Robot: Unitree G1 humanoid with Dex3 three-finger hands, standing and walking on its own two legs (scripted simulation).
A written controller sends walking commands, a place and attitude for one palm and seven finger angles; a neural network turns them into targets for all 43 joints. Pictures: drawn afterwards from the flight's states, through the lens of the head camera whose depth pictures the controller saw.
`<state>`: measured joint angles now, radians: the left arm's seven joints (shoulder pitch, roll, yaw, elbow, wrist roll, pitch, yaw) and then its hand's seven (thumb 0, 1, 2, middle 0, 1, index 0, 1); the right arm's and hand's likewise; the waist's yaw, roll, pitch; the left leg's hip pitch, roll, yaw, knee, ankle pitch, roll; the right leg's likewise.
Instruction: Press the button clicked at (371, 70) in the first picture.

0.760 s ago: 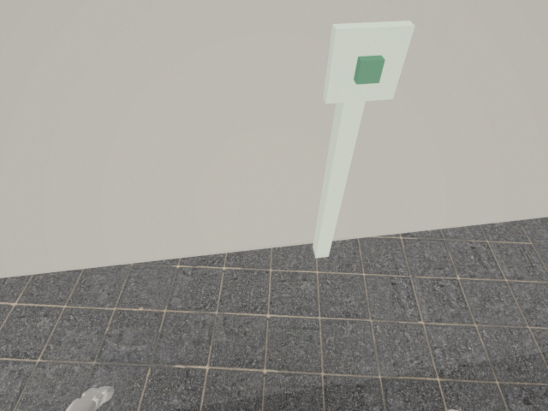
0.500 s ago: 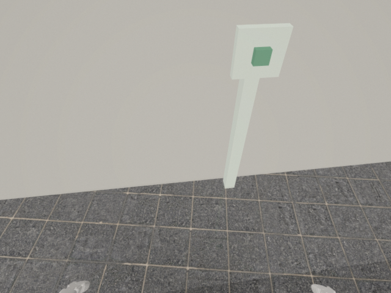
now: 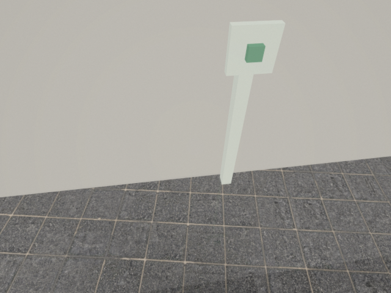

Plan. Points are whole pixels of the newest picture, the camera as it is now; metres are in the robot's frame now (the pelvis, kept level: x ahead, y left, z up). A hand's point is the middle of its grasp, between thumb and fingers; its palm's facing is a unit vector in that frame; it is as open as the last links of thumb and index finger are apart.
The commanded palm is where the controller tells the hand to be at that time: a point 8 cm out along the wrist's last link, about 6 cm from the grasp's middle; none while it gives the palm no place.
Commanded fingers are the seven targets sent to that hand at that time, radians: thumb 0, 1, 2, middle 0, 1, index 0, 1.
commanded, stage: stand and wait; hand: left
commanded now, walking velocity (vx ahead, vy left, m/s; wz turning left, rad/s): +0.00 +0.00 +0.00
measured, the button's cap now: (254, 52) +0.85 -0.16 +0.10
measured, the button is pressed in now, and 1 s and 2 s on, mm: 0 0 0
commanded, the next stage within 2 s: look at it before walking up in 0.28 s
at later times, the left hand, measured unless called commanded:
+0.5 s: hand out of the picture +0.07 +0.24 -0.16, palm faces -0.04 -0.94 -0.33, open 7.4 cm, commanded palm none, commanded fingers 0.00 0.90 0.90 -0.20 -0.30 -0.20 -0.30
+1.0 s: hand out of the picture +0.08 +0.25 -0.15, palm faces -0.03 -0.94 -0.34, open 7.4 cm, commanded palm none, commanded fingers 0.00 0.90 0.90 -0.20 -0.30 -0.20 -0.30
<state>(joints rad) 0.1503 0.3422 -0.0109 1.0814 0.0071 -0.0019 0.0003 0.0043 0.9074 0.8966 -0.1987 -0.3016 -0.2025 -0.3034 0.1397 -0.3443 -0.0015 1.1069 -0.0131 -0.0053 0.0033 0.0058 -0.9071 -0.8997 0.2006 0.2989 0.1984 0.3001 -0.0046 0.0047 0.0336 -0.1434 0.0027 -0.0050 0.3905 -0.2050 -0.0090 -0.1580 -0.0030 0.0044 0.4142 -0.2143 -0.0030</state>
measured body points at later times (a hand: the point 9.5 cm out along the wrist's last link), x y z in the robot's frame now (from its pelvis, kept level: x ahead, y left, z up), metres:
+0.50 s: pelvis +0.00 +0.00 +0.00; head +0.01 +0.00 +0.45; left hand +0.08 +0.29 -0.13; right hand +0.07 -0.30 -0.14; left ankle +0.01 +0.13 -0.74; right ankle +0.01 -0.12 -0.74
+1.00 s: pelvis +0.01 +0.00 +0.00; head +0.02 +0.00 +0.45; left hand +0.09 +0.30 -0.13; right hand +0.09 -0.29 -0.13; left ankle +0.01 +0.13 -0.74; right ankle +0.01 -0.12 -0.74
